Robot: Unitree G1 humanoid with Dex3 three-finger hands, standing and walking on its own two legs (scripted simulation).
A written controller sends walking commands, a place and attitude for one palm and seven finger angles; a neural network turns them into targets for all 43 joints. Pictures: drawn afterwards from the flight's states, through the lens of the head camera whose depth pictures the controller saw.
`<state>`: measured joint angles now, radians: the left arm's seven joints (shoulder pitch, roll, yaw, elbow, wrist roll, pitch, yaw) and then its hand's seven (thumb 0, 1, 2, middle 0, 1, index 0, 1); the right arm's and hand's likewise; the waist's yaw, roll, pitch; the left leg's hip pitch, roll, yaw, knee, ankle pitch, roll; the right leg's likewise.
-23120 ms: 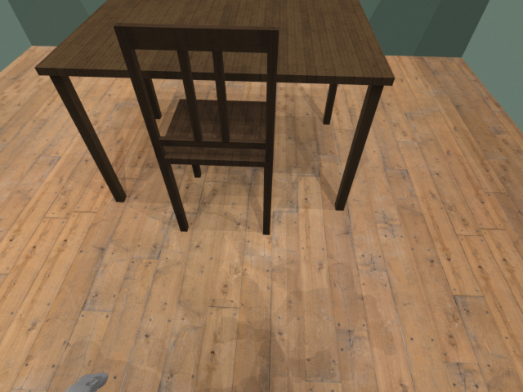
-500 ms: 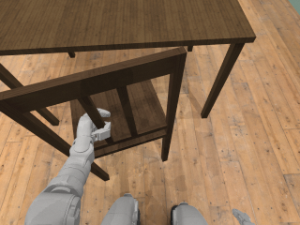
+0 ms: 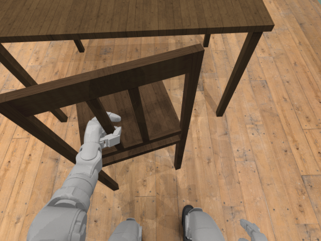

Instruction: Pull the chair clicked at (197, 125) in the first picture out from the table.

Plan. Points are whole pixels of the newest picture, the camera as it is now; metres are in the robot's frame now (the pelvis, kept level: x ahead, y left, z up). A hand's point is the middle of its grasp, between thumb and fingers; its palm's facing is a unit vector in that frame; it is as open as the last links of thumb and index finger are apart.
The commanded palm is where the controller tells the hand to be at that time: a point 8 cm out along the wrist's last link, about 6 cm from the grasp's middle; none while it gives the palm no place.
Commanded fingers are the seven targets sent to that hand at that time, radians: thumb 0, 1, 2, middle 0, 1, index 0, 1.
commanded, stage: step backward, pulling the chair out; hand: left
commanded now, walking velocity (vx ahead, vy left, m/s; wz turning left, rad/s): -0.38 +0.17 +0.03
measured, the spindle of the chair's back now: (108, 127) +0.41 +0.16 -0.04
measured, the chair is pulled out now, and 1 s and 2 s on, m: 0.27 0.47 0.61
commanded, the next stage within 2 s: stop walking, hand still on the chair in 1.06 s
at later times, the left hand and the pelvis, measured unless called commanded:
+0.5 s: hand (114, 167) +0.29 +0.13 -0.04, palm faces +0.13 -0.97 -0.20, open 5.7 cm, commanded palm +0.28 +0.18 -0.04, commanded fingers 0.00 0.90 0.90 -0.50 -1.45 -0.50 -1.45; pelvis -0.10 -0.03 +0.02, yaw -1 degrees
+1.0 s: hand (109, 217) +0.17 +0.13 -0.04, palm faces -0.09 -0.98 -0.17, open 5.4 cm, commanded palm +0.17 +0.18 -0.05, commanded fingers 0.00 0.90 0.90 -0.50 -1.45 -0.50 -1.45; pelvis -0.20 +0.03 +0.02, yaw +0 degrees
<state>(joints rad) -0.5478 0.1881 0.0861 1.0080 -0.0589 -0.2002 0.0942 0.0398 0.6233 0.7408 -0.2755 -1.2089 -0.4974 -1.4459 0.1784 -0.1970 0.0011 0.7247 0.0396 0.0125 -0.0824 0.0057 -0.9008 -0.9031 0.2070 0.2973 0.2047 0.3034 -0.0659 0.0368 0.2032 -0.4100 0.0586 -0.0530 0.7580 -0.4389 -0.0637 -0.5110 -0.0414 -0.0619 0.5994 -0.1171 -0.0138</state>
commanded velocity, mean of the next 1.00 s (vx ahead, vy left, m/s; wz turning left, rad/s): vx -0.37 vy -0.01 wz -0.01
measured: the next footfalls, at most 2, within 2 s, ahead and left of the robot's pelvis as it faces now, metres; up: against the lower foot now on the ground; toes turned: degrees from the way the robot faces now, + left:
left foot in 0.12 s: +0.00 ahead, +0.14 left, +0.00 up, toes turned +2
right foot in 0.38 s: -0.05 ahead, -0.12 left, +0.00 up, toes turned -2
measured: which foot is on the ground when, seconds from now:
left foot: up 0.00-0.10, down 0.12-0.44, up 0.46-0.82, down 0.84-1.00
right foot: down 0.00-0.16, up 0.18-0.36, down 0.38-0.90, up 0.92-1.00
